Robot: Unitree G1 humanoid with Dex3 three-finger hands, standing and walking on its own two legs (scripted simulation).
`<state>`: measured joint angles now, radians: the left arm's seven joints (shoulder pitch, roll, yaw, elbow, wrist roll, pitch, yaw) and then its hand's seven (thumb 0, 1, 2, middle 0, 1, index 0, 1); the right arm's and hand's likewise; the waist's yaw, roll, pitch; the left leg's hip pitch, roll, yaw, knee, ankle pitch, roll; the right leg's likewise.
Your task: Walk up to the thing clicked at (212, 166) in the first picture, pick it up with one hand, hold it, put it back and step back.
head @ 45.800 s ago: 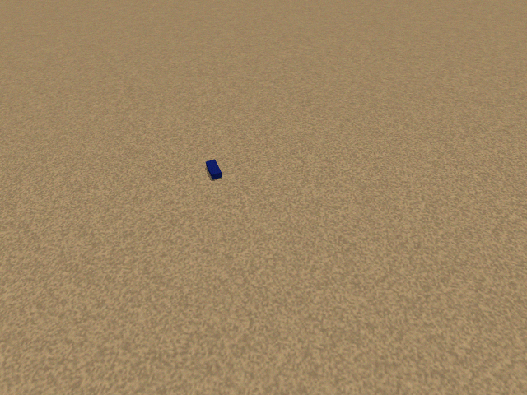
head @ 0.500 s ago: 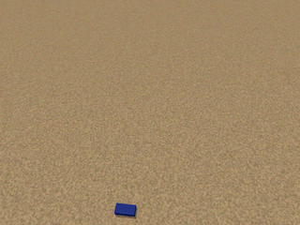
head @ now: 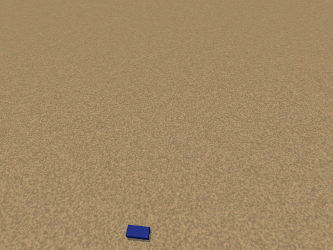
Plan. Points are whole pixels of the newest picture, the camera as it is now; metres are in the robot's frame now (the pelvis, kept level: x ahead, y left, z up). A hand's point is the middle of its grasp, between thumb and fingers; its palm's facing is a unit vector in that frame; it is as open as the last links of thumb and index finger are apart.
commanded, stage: stand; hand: left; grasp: from above
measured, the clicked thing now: (138, 232) +0.39 +0.21 -0.76
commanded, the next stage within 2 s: step back in 0.58 s
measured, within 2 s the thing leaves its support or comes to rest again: neither
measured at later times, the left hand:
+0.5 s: hand out of the picture +0.09 +0.24 -0.15, palm faces +0.00 -0.94 -0.34, open 7.3 cm
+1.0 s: hand out of the picture +0.10 +0.30 -0.18, palm faces -0.04 -0.93 -0.36, open 7.3 cm
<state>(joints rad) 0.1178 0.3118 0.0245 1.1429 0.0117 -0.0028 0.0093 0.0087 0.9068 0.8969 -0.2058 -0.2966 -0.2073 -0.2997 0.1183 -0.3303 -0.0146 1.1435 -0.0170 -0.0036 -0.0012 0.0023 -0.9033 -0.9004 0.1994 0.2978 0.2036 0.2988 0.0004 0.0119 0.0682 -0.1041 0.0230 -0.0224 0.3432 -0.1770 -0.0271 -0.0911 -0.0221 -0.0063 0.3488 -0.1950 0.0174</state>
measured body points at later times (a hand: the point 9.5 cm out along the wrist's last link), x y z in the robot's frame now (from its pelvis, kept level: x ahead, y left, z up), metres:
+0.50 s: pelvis +0.01 +0.00 +0.00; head +0.01 -0.01 +0.45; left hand +0.09 +0.29 -0.13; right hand +0.08 -0.30 -0.14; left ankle +0.01 +0.14 -0.75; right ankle +0.00 -0.13 -0.75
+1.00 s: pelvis -0.06 +0.04 -0.02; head +0.03 +0.07 +0.42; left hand +0.10 +0.35 -0.16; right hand +0.00 -0.28 -0.12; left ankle -0.04 +0.13 -0.75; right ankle -0.06 -0.10 -0.68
